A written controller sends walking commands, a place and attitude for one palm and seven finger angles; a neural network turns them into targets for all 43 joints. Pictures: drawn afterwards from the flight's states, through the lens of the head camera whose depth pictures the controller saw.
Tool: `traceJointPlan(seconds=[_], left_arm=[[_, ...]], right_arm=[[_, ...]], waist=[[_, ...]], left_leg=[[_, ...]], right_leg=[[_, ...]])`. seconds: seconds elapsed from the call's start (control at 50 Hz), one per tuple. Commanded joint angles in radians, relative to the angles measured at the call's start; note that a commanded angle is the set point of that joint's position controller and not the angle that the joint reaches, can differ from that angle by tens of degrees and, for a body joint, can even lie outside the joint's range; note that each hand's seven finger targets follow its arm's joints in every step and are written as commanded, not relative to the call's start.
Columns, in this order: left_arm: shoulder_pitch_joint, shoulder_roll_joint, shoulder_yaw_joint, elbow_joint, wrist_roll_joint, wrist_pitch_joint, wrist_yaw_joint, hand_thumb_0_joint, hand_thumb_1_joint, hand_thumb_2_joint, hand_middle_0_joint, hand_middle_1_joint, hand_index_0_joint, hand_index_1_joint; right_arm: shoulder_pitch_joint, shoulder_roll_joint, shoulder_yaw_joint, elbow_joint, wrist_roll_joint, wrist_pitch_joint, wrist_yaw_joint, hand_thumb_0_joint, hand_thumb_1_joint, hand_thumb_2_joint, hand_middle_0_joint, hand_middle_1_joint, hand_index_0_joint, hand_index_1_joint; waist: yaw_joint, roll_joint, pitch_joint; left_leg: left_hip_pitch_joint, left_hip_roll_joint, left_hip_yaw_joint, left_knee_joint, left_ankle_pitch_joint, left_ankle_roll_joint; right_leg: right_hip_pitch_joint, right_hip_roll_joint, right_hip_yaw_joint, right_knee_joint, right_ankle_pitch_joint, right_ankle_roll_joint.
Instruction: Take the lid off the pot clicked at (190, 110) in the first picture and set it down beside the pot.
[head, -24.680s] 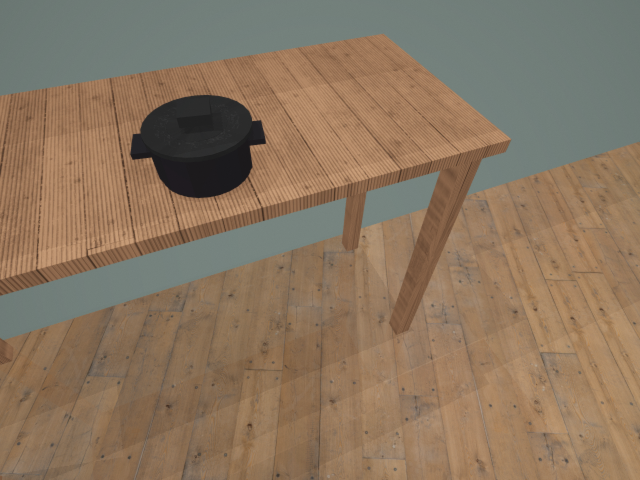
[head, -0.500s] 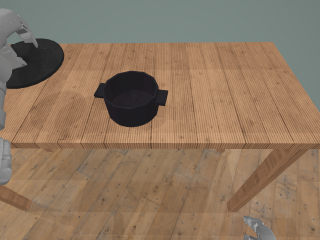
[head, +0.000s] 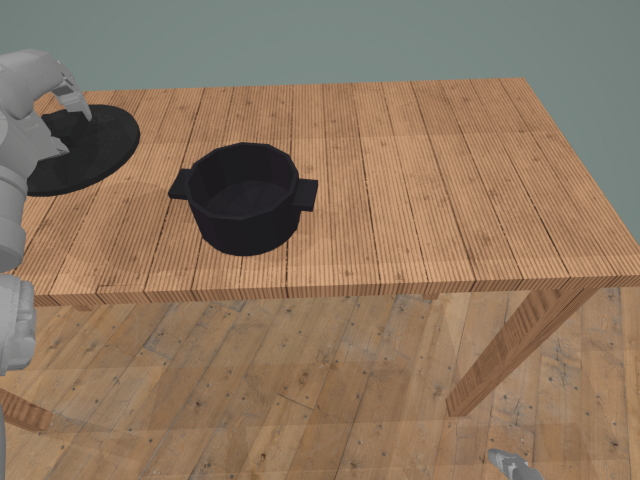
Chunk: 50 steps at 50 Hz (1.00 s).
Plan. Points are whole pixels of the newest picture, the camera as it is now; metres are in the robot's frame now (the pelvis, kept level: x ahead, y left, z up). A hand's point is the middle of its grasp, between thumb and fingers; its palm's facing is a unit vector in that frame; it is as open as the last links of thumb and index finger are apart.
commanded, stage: lower the lid onto the table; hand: left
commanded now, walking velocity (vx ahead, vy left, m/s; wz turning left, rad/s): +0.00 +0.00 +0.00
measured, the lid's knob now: (59, 130) +0.47 +0.31 +0.20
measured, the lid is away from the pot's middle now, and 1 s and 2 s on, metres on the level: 0.20 0.22 0.24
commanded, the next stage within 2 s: open the fingers wide in 1.86 s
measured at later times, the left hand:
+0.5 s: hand (30, 172) +0.42 +0.34 +0.18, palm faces -0.33 -0.19 -0.93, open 8.3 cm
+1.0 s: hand (55, 183) +0.44 +0.33 +0.15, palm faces -0.38 -0.18 -0.91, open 8.3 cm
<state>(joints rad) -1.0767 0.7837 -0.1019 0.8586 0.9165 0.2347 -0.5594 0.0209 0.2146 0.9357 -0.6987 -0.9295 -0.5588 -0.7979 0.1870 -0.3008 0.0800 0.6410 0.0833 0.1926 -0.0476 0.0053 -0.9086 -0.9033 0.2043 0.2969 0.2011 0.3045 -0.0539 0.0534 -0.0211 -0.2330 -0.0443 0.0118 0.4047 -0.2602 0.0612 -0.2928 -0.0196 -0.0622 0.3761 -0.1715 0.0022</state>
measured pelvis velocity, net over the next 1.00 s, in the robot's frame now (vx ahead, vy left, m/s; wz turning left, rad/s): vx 0.00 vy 0.01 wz -0.01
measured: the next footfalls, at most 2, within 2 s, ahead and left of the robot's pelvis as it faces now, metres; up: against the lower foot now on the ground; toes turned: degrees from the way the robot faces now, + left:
none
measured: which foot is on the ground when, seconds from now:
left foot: down 0.00-1.00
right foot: down 0.00-1.00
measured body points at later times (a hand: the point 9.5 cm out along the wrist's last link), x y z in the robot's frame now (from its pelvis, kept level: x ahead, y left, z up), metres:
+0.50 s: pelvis +0.00 +0.00 +0.00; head +0.04 +0.00 +0.45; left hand +0.44 +0.34 +0.23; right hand +0.12 -0.26 -0.12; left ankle -0.04 +0.08 -0.74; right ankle +0.01 -0.12 -0.74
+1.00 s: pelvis +0.00 +0.01 +0.00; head +0.05 +0.01 +0.44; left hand +0.45 +0.34 +0.20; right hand +0.09 -0.25 -0.13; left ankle -0.04 +0.08 -0.74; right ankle +0.01 -0.12 -0.74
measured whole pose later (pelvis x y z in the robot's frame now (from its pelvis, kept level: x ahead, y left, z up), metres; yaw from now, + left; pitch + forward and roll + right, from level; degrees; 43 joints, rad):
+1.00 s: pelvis +0.00 +0.01 +0.00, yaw +0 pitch +7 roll -2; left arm -0.98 0.79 -0.07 0.96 0.91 0.10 -0.51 0.02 0.23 0.93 -0.69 -0.93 -0.55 -0.80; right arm 0.23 -0.30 0.06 0.66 0.08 0.21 -0.05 0.00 -0.91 -0.90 0.20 0.30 0.20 0.30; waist -0.08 0.03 -0.03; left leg -0.29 -0.05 0.02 0.46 -0.29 0.08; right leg -0.34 -0.02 -0.05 0.39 -0.18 0.02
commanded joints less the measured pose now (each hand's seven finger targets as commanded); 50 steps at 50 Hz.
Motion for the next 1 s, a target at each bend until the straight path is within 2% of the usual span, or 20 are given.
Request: traceJointPlan(seconds=[0.0,0.02,0.08,0.12,0.2,0.3,0.36,0.4,0.42,0.5,0.54,0.62,0.66,0.7,0.76,0.8,0.86,0.88,0.9,0.98], left_arm=[[-0.541,0.365,0.092,-0.189,0.017,-0.01,0.061,0.0,0.572,1.103,-0.775,-0.979,-0.757,-0.924],[-0.598,0.405,0.125,-0.258,0.023,-0.018,0.066,0.0,0.572,1.103,-0.775,-0.979,-0.757,-0.924],[-0.544,0.454,0.176,-0.278,0.024,-0.028,0.072,0.0,0.572,1.103,-0.775,-0.979,-0.757,-0.924],[-0.528,0.458,0.176,-0.266,0.023,-0.033,0.073,0.0,0.572,1.103,-0.775,-0.979,-0.757,-0.924],[-0.457,0.375,0.109,-0.177,0.002,-0.029,0.063,0.0,0.572,1.103,-0.775,-0.979,-0.757,-0.924],[-0.526,0.347,0.08,-0.256,-0.008,-0.039,0.073,0.0,0.572,1.103,-0.775,-0.979,-0.757,-0.924],[-0.512,0.368,0.102,-0.189,0.001,-0.044,0.076,0.0,0.572,1.103,-0.775,-0.979,-0.757,-0.924],[-0.521,0.34,0.07,-0.168,-0.008,-0.049,0.075,0.0,0.572,1.103,-0.775,-0.979,-0.757,-0.924],[-0.568,0.376,0.097,-0.188,0.001,-0.057,0.081,0.0,0.572,1.103,-0.775,-0.979,-0.757,-0.924],[-0.577,0.32,0.054,-0.211,-0.009,-0.074,0.09,0.0,0.572,1.103,-0.775,-0.979,-0.757,-0.924],[-0.547,0.388,0.121,-0.181,0.01,-0.081,0.098,0.0,0.572,1.103,-0.775,-0.979,-0.757,-0.924],[-0.541,0.291,0.047,-0.131,0.0,-0.086,0.087,0.0,0.572,1.103,-0.775,-0.979,-0.757,-0.924],[-0.52,0.338,0.084,-0.13,0.003,-0.093,0.093,0.0,0.572,1.103,-0.775,-0.979,-0.757,-0.924],[-0.491,0.324,0.073,-0.095,0.004,-0.097,0.096,0.0,0.572,1.103,-0.775,-0.979,-0.757,-0.924],[-0.547,0.384,0.119,-0.17,0.011,-0.115,0.102,0.0,0.572,1.103,-0.775,-0.979,-0.757,-0.924],[-0.489,0.366,0.111,-0.146,0.007,-0.121,0.105,0.0,0.572,1.103,-0.775,-0.979,-0.757,-0.924],[-0.463,0.377,0.13,-0.119,0.007,-0.13,0.104,0.0,0.572,1.103,-0.775,-0.979,-0.757,-0.924],[-0.447,0.418,0.165,-0.126,0.007,-0.134,0.106,0.0,0.572,1.103,-0.775,-0.979,-0.757,-0.924],[-0.432,0.391,0.14,-0.137,0.001,-0.138,0.104,0.0,0.572,1.103,-0.775,-0.979,-0.757,-0.924],[-0.44,0.355,0.118,-0.132,-0.005,-0.143,0.102,0.0,0.572,1.103,-0.775,-0.979,-0.757,-0.924]], right_arm=[[-0.062,-0.154,-0.056,-0.122,0.004,-0.024,-0.011,0.0,-0.9,-0.9,0.2,0.3,0.2,0.3],[-0.052,-0.146,-0.056,-0.127,0.002,-0.028,-0.011,0.0,-0.9,-0.9,0.2,0.3,0.2,0.3],[-0.053,-0.145,-0.059,-0.136,-0.001,-0.032,-0.011,0.0,-0.9,-0.9,0.2,0.3,0.2,0.3],[-0.044,-0.146,-0.057,-0.129,-0.001,-0.029,-0.008,0.0,-0.9,-0.9,0.2,0.3,0.2,0.3],[-0.053,-0.158,-0.063,-0.122,0.009,-0.017,-0.01,0.0,-0.9,-0.9,0.2,0.3,0.2,0.3],[-0.049,-0.156,-0.066,-0.114,0.007,-0.03,-0.015,0.0,-0.9,-0.9,0.2,0.3,0.2,0.3],[-0.034,-0.149,-0.06,-0.1,0.003,-0.03,-0.02,0.0,-0.9,-0.9,0.2,0.3,0.2,0.3],[-0.035,-0.158,-0.061,-0.093,0.005,-0.028,-0.024,0.0,-0.9,-0.9,0.2,0.3,0.2,0.3],[-0.024,-0.152,-0.06,-0.088,0.003,-0.032,-0.026,0.0,-0.9,-0.9,0.2,0.3,0.2,0.3],[-0.025,-0.156,-0.064,-0.083,0.001,-0.049,-0.026,0.0,-0.9,-0.9,0.2,0.3,0.2,0.3],[-0.014,-0.154,-0.062,-0.078,-0.005,-0.046,-0.024,0.0,-0.9,-0.9,0.2,0.3,0.2,0.3],[-0.007,-0.148,-0.062,-0.072,-0.003,-0.033,-0.02,0.0,-0.9,-0.9,0.2,0.3,0.2,0.3],[-0.01,-0.155,-0.063,-0.077,-0.004,-0.029,-0.015,0.0,-0.9,-0.9,0.2,0.3,0.2,0.3],[-0.006,-0.158,-0.065,-0.077,-0.006,-0.028,-0.017,0.0,-0.9,-0.9,0.2,0.3,0.2,0.3],[-0.004,-0.153,-0.065,-0.085,-0.007,-0.025,-0.014,0.0,-0.9,-0.9,0.2,0.3,0.2,0.3],[-0.003,-0.156,-0.068,-0.088,-0.01,-0.028,-0.016,0.0,-0.9,-0.9,0.2,0.3,0.2,0.3],[0.012,-0.152,-0.069,-0.082,-0.009,-0.021,-0.013,0.0,-0.9,-0.9,0.2,0.3,0.2,0.3],[0.011,-0.156,-0.069,-0.087,-0.009,-0.019,-0.011,0.0,-0.9,-0.9,0.2,0.3,0.2,0.3],[-0.004,-0.161,-0.071,-0.093,-0.008,-0.019,-0.01,0.0,-0.9,-0.9,0.2,0.3,0.2,0.3],[0.012,-0.156,-0.076,-0.087,-0.007,-0.012,-0.008,0.0,-0.9,-0.9,0.2,0.3,0.2,0.3]], waist=[[0.01,0.04,-0.407],[0.011,0.046,-0.457],[0.026,0.083,-0.516],[0.019,0.082,-0.506],[0.0,0.06,-0.395],[-0.015,0.131,-0.436],[-0.017,0.071,-0.417],[-0.021,0.085,-0.393],[-0.021,0.076,-0.419],[-0.024,0.16,-0.443],[-0.016,0.118,-0.465],[-0.029,0.061,-0.411],[-0.019,0.066,-0.42],[-0.021,0.082,-0.411],[-0.012,0.101,-0.477],[-0.013,0.126,-0.48],[-0.012,0.077,-0.462],[-0.001,0.076,-0.461],[-0.002,0.11,-0.457],[-0.016,0.083,-0.433]], left_leg=[[0.097,0.014,-0.038,0.007,0.496,0.01],[0.117,0.014,-0.046,0.006,0.511,0.012],[0.145,0.012,-0.047,0.031,0.614,0.018],[0.136,0.014,-0.047,0.037,0.622,0.015],[0.104,0.019,-0.036,0.031,0.529,0.014],[0.181,0.02,-0.059,0.045,0.599,0.009],[0.139,0.014,-0.054,0.037,0.514,0.015],[0.129,0.014,-0.049,0.033,0.482,0.012],[0.13,0.014,-0.053,0.027,0.462,0.012],[0.209,0.02,-0.08,0.047,0.601,-0.011],[0.19,0.021,-0.08,0.05,0.611,-0.01],[0.144,0.024,-0.071,0.038,0.543,-0.006],[0.135,0.023,-0.073,0.04,0.553,-0.007],[0.137,0.022,-0.069,0.052,0.579,-0.011],[0.149,0.019,-0.074,0.048,0.598,-0.008],[0.171,0.021,-0.075,0.068,0.663,-0.017],[0.137,0.022,-0.07,0.062,0.625,-0.007],[0.126,0.023,-0.07,0.058,0.619,-0.007],[0.14,0.022,-0.069,0.066,0.656,-0.013],[0.134,0.026,-0.07,0.064,0.631,-0.006]], right_leg=[[0.217,0.031,0.024,0.021,0.273,-0.053],[0.244,0.031,0.031,0.026,0.276,-0.048],[0.272,0.032,0.04,0.041,0.342,-0.048],[0.267,0.032,0.04,0.041,0.344,-0.045],[0.189,0.036,0.023,0.022,0.282,-0.05],[0.146,0.045,0.019,0.022,0.27,-0.055],[0.16,0.046,0.02,0.02,0.242,-0.05],[0.139,0.046,0.013,0.014,0.228,-0.055],[0.158,0.045,0.019,0.017,0.217,-0.05],[0.101,0.054,0.005,0.023,0.228,-0.061],[0.128,0.055,0.011,0.032,0.242,-0.057],[0.117,0.05,0.007,0.026,0.222,-0.051],[0.124,0.052,0.008,0.034,0.225,-0.055],[0.108,0.055,0.005,0.037,0.234,-0.059],[0.152,0.053,0.016,0.043,0.258,-0.055],[0.132,0.055,0.013,0.046,0.276,-0.057],[0.147,0.054,0.015,0.044,0.271,-0.05],[0.158,0.053,0.015,0.047,0.267,-0.051],[0.145,0.053,0.013,0.048,0.282,-0.055],[0.123,0.056,0.011,0.043,0.258,-0.05]])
